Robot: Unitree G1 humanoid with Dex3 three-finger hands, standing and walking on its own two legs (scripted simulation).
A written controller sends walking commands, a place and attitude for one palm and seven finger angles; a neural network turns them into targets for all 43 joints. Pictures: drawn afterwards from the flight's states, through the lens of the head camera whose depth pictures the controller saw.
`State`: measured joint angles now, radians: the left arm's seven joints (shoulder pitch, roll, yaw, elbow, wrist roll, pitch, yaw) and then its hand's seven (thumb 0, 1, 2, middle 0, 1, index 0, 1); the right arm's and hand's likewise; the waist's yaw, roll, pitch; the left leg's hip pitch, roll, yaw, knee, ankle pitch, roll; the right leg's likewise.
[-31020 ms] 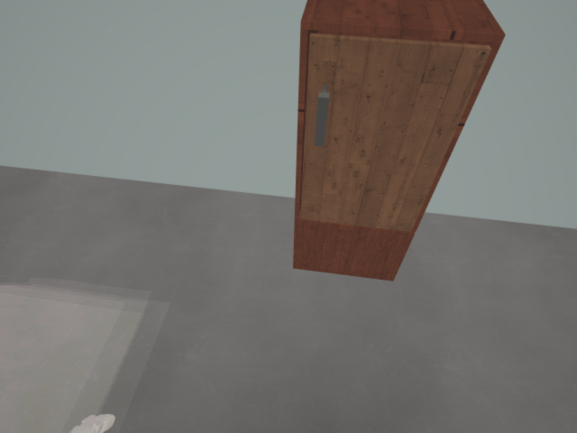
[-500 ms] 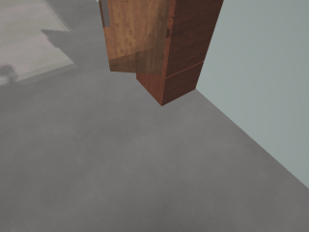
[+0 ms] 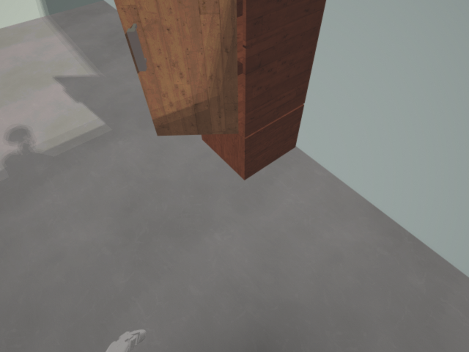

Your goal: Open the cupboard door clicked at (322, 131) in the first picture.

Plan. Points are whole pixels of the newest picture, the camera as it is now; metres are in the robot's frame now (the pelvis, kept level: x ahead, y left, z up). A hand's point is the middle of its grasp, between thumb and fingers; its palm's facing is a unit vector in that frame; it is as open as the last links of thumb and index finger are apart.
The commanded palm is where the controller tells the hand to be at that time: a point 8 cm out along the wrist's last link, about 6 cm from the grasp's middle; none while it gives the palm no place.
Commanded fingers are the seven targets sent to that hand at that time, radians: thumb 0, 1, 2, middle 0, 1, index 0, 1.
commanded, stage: take the last steps up to it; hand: left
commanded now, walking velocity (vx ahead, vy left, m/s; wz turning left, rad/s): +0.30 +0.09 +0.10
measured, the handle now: (138, 47) +0.99 +0.33 +0.01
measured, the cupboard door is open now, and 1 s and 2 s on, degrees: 53 53 53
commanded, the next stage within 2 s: come to a stop and stand still in 0.96 s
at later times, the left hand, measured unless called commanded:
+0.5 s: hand out of the picture +0.06 +0.20 -0.18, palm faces +0.17 -0.98 -0.13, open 7.3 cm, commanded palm none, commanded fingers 0.00 0.90 0.90 -0.20 -0.30 -0.20 -0.30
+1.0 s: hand (149, 206) +0.47 +0.24 -0.15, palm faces -0.04 -0.97 -0.22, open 7.3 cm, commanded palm none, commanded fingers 0.00 0.90 0.90 -0.20 -0.30 -0.20 -0.30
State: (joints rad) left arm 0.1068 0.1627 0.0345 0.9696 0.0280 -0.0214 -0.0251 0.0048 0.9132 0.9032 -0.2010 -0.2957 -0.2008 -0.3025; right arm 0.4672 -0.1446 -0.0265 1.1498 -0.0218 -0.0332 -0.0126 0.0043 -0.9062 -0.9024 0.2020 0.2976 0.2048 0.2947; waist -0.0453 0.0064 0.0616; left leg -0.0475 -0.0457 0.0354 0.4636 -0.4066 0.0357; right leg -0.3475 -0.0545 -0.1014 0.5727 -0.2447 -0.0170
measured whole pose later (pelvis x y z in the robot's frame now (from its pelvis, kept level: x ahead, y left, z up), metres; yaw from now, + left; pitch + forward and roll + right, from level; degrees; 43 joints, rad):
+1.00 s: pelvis +0.35 +0.05 +0.00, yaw +0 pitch +0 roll +1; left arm 0.08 0.19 0.04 0.98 0.02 -0.05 -0.01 0.00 0.92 0.90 -0.20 -0.30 -0.20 -0.30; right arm 0.43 -0.15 -0.03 1.17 -0.02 -0.03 -0.01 0.00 -0.91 -0.90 0.20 0.30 0.20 0.29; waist -0.05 0.01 0.08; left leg -0.12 0.03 0.16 0.65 -0.47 0.01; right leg -0.35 -0.05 -0.12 0.60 -0.25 -0.04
